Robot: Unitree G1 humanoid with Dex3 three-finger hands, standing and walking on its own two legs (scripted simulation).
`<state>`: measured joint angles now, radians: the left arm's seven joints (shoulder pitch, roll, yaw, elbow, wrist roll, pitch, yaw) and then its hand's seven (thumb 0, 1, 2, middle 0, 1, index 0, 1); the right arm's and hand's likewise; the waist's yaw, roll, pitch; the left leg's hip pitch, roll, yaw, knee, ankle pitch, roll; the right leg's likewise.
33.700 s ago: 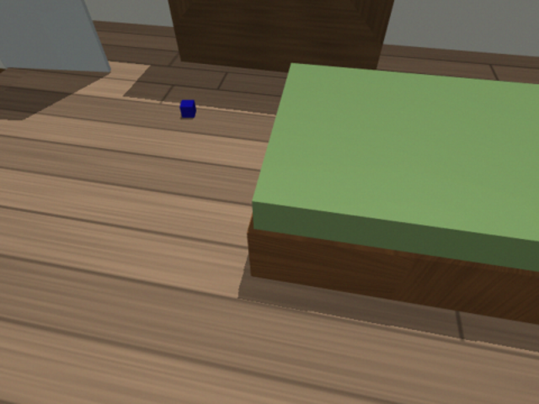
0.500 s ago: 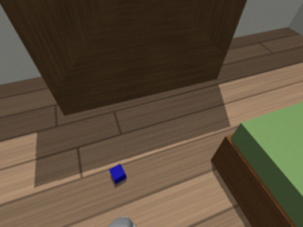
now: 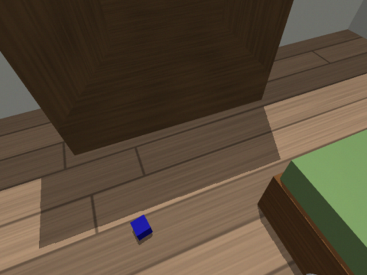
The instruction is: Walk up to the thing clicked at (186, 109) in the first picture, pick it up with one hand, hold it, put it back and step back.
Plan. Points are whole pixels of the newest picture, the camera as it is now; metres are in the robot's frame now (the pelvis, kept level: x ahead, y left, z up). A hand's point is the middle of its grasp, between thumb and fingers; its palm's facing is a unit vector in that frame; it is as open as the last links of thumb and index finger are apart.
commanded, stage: walk up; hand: left
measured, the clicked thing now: (141, 227) +0.43 +0.26 -0.72
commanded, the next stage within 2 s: stand in 1.00 s
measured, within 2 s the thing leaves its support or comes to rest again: neither
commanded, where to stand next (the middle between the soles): +0.06 +0.02 m, yaw +1 degrees
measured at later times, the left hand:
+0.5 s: hand out of the picture +0.10 +0.26 -0.14, palm faces +0.01 -0.94 -0.33, open 7.4 cm
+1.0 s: hand out of the picture +0.07 +0.26 -0.14, palm faces +0.03 -0.94 -0.34, open 7.4 cm
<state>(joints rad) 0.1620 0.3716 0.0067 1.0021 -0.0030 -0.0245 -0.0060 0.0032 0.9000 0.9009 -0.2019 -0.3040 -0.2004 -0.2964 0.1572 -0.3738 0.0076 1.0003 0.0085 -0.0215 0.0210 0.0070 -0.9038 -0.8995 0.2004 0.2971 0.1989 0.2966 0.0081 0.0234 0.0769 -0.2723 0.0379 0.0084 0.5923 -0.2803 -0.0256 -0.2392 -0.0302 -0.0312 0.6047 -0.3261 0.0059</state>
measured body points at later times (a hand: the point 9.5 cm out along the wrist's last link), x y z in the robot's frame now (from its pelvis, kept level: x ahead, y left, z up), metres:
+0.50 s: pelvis +0.01 +0.01 +0.02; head +0.01 +0.01 +0.47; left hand +0.10 +0.31 -0.11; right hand +0.10 -0.30 -0.11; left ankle +0.02 +0.14 -0.73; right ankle +0.00 -0.12 -0.73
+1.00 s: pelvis +0.01 +0.01 +0.02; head +0.02 +0.01 +0.47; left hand +0.07 +0.31 -0.12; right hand +0.09 -0.29 -0.12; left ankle +0.02 +0.14 -0.73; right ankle +0.00 -0.12 -0.73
